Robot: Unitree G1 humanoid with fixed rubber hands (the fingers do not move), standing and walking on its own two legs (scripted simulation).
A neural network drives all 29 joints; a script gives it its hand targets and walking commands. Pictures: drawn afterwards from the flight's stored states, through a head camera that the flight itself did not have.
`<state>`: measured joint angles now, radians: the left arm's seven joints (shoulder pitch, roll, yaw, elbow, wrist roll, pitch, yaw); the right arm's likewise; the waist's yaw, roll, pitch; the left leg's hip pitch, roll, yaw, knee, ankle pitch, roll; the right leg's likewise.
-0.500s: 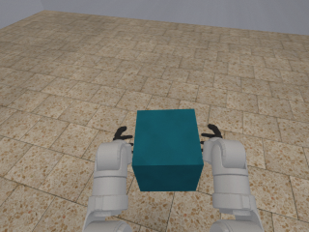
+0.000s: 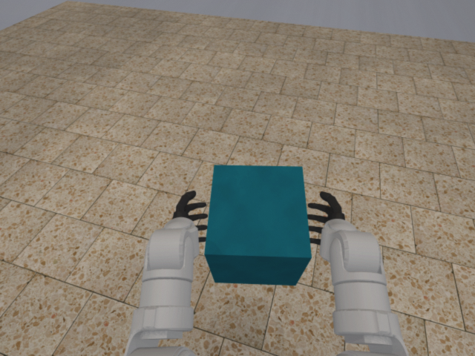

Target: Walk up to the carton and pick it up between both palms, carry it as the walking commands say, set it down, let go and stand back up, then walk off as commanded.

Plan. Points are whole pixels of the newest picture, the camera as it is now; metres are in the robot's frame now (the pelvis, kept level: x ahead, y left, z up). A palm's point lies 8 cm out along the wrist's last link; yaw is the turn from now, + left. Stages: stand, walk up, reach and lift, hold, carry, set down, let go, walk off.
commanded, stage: carry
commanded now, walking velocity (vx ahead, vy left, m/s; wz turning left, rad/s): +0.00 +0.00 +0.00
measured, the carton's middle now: (256, 227) +0.37 +0.00 -0.03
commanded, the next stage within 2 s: hold in 1.80 s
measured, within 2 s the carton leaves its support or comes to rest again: neither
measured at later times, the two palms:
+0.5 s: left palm (180, 232) +0.31 +0.13 +0.05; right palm (330, 234) +0.31 -0.13 +0.05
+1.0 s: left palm (183, 238) +0.30 +0.13 +0.04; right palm (334, 241) +0.30 -0.13 +0.04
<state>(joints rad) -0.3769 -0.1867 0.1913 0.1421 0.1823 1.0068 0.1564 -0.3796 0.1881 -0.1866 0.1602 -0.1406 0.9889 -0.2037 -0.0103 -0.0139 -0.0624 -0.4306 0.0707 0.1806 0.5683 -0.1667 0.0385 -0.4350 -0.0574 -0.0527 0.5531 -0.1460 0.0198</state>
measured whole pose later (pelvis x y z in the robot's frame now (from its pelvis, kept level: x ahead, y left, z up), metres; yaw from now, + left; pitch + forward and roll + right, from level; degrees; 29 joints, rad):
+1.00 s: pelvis +0.01 -0.01 +0.00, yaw +1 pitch +1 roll +0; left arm -0.25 -0.15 0.13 0.21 0.15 0.80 0.13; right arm -0.24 0.15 -0.11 0.21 -0.12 0.80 -0.16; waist -0.01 0.01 -0.08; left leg -0.40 0.07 0.16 0.58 -0.18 0.03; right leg -0.40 -0.06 -0.07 0.57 -0.18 0.01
